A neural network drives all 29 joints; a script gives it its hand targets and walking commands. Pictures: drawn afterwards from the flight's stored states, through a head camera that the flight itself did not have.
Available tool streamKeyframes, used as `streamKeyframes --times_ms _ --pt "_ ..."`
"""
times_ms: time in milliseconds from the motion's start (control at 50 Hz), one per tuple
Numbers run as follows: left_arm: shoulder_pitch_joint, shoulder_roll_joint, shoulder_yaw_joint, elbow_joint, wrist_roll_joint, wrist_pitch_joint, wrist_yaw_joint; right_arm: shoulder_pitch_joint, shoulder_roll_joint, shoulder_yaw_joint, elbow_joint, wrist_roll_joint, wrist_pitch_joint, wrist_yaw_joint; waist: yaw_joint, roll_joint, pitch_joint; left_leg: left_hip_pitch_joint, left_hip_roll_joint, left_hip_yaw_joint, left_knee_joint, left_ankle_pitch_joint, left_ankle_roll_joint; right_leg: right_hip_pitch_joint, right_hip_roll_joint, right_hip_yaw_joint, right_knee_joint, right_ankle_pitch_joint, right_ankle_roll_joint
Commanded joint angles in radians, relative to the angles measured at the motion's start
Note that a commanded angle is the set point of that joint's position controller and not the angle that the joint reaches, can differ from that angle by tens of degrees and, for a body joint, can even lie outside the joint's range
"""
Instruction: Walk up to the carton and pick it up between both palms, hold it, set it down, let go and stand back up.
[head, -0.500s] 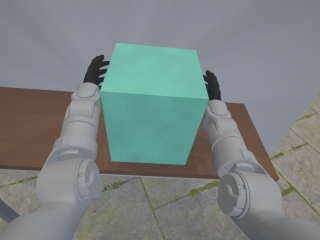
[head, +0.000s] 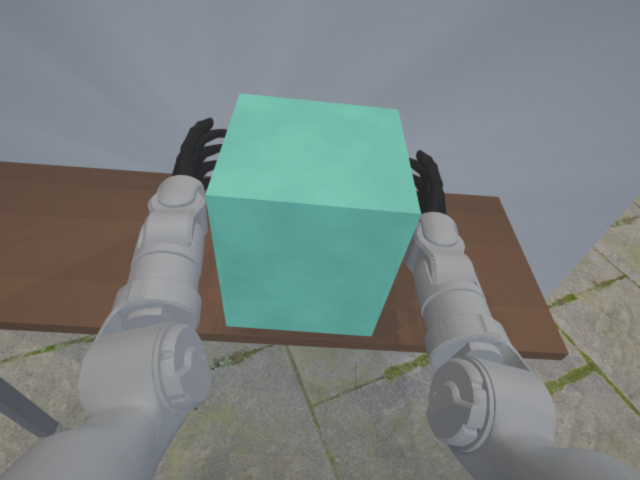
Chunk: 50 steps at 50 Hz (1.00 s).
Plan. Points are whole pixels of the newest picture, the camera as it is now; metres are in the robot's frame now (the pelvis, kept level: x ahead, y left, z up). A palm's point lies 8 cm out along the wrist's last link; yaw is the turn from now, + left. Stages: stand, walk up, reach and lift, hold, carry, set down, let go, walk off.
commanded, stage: set down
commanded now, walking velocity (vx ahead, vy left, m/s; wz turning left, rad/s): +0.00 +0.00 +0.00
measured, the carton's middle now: (309, 221) +0.44 +0.02 +0.10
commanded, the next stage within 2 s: none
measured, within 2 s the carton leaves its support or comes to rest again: rests again in 0.50 s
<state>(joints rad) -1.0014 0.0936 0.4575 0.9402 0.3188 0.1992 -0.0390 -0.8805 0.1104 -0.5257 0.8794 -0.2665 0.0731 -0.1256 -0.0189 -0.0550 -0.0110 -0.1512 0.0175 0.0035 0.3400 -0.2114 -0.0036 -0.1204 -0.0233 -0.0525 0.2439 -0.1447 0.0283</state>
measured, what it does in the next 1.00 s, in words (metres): stands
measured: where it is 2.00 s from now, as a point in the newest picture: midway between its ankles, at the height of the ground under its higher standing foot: outside the picture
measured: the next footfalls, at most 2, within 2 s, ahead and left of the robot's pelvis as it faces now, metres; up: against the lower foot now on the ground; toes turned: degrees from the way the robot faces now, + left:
none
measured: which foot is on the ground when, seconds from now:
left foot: down 0.00-1.00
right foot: down 0.00-1.00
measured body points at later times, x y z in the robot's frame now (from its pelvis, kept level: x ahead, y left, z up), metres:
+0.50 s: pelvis +0.00 +0.00 +0.00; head +0.03 +0.03 +0.45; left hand +0.45 +0.17 +0.13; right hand +0.42 -0.13 +0.11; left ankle -0.02 +0.11 -0.75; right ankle -0.01 -0.14 -0.75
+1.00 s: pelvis +0.00 +0.00 +0.00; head +0.04 +0.03 +0.45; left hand +0.45 +0.17 +0.12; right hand +0.42 -0.13 +0.11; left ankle -0.02 +0.11 -0.75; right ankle -0.01 -0.14 -0.75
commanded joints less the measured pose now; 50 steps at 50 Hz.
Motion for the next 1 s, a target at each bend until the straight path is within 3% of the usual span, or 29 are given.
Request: streamKeyframes --times_ms 0,260,320,600,840,980 --pt "-0.503 -0.519 -0.187 -0.006 -0.030 -0.008 -0.140 -0.716 0.433 0.259 -0.155 0.008 -0.090 0.150 -0.002 0.099 -0.541 0.095 -0.052 0.109 0.012 0.530 -0.071 0.294 0.063 -0.062 0.069 0.393 0.017" --pt "-0.485 -0.530 -0.165 0.000 -0.002 -0.047 -0.142 -0.670 0.436 0.224 -0.166 -0.054 -0.134 0.169 0.012 0.101 -0.537 0.090 -0.044 0.120 -0.005 0.486 -0.067 0.274 0.055 -0.070 0.054 0.331 0.014" --pt "-0.471 -0.533 -0.182 0.007 0.003 -0.023 -0.143 -0.657 0.424 0.219 -0.152 -0.061 -0.131 0.161 -0.006 0.106 -0.496 0.105 -0.046 0.117 -0.015 0.458 -0.073 0.239 0.059 -0.081 0.039 0.292 0.019" --pt "-0.422 -0.548 -0.165 0.005 0.028 -0.057 -0.145 -0.617 0.450 0.236 -0.173 -0.090 -0.174 0.165 0.017 0.089 -0.536 0.066 -0.050 0.121 -0.008 0.493 -0.063 0.274 0.055 -0.080 0.064 0.383 0.029" --pt "-0.385 -0.560 -0.174 -0.019 0.041 -0.065 -0.154 -0.534 0.455 0.215 -0.151 -0.115 -0.185 0.162 -0.005 0.099 -0.489 0.097 -0.045 0.119 -0.001 0.518 -0.069 0.236 0.058 -0.086 0.054 0.350 0.028" --pt "-0.373 -0.558 -0.159 -0.031 0.058 -0.072 -0.156 -0.503 0.459 0.201 -0.146 -0.127 -0.192 0.167 0.001 0.106 -0.480 0.102 -0.044 0.122 -0.002 0.517 -0.069 0.219 0.055 -0.093 0.052 0.335 0.029"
